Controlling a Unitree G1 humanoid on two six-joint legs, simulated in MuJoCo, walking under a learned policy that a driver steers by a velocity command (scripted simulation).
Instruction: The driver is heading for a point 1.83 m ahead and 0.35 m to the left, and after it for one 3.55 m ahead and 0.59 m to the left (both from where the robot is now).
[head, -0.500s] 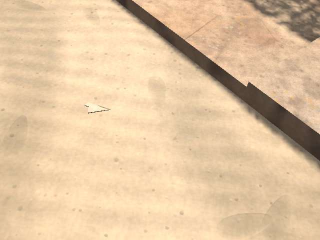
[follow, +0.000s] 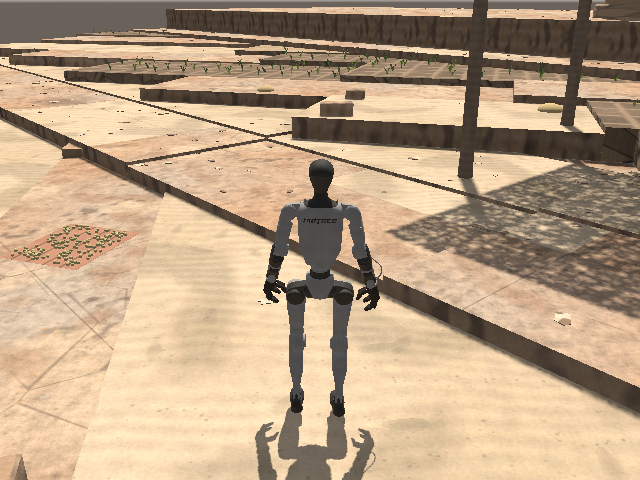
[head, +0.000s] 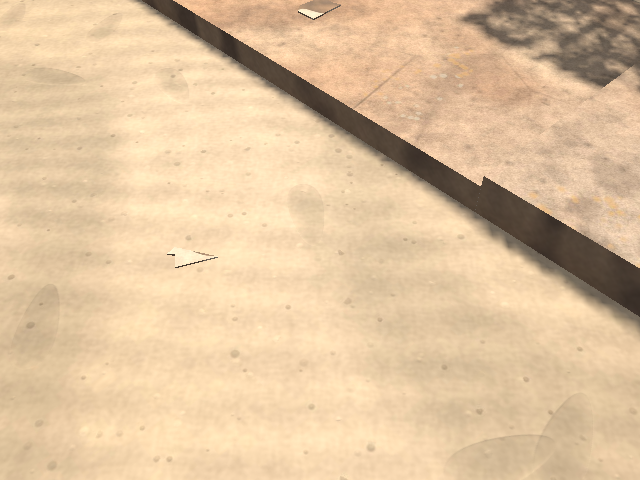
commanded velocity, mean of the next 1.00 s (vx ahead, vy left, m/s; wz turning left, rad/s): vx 0.40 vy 0.00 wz -0.01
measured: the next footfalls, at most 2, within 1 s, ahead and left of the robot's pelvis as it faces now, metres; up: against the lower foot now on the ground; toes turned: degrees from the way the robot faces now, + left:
right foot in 0.72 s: +0.44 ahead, -0.03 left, +0.00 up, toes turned -3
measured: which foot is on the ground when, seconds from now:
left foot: down 0.00-0.74, up 0.76-1.00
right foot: down 0.00-0.24, up 0.26-0.70, down 0.72-1.00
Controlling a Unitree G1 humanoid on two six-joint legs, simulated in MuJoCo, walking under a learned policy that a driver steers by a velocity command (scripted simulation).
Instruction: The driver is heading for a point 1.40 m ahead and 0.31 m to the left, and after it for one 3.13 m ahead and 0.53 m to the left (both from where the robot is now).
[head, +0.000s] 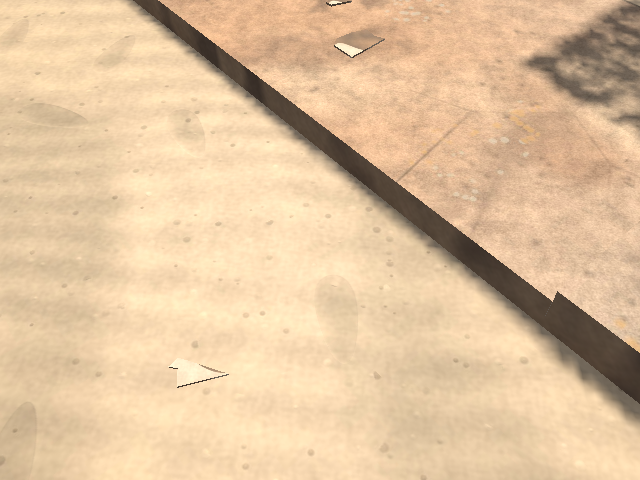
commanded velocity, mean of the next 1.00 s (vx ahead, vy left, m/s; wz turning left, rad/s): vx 0.50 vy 0.00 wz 0.00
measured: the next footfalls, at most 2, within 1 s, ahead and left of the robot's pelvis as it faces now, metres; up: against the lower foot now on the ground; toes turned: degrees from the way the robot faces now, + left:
left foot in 0.26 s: +0.33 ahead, +0.11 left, +0.00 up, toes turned +4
right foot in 0.82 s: +0.63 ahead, -0.06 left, +0.00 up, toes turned -5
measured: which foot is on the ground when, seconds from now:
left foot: up 0.00-0.24, down 0.26-0.84, up 0.86-1.00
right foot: down 0.00-0.26, up 0.28-0.80, down 0.82-1.00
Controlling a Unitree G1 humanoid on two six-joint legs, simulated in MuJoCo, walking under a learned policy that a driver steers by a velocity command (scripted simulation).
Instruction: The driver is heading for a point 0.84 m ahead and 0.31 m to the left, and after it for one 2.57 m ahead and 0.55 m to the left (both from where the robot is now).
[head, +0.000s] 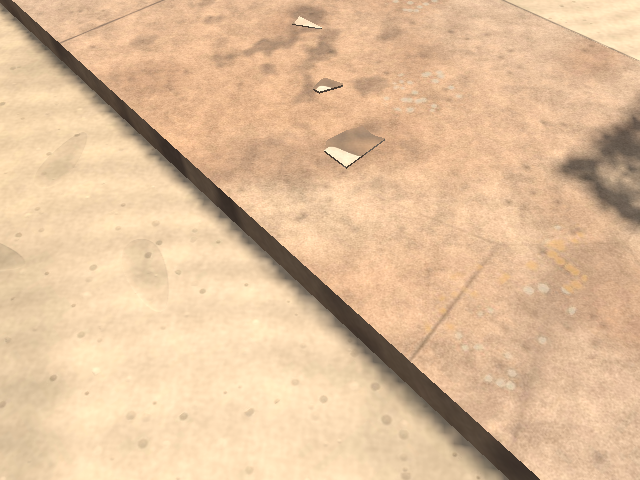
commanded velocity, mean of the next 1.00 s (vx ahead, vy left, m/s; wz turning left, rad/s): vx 0.50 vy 0.00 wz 0.41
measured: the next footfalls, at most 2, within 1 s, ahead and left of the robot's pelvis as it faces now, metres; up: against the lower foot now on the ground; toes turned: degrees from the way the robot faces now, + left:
left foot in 0.38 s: +0.36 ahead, +0.12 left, +0.00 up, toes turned +11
right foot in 0.90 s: +0.70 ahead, +0.03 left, +0.00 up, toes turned +26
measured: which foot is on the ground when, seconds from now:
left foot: up 0.00-0.36, down 0.38-0.92, up 0.94-1.00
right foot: down 0.00-0.40, up 0.42-0.88, down 0.90-1.00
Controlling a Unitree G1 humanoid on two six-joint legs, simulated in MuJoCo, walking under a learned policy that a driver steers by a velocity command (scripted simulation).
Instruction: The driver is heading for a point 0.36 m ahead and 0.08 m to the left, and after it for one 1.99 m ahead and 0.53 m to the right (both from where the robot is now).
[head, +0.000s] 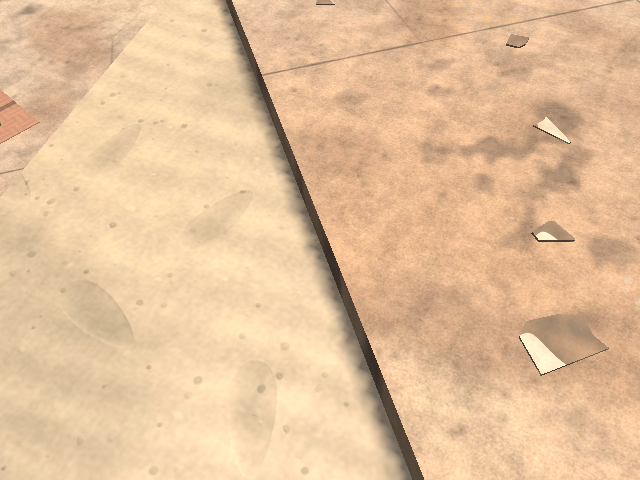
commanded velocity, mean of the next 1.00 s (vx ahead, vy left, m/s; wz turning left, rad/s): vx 0.25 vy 0.00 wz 0.00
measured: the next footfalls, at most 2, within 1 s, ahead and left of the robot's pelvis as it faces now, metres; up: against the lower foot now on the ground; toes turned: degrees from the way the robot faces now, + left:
left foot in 0.42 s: +0.34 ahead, +0.16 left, +0.00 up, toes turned +15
right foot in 0.92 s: +0.32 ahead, -0.05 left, +0.00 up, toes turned -7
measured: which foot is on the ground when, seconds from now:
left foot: up 0.00-0.40, down 0.42-0.90, up 0.92-1.00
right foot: down 0.00-0.42, up 0.44-0.90, down 0.92-1.00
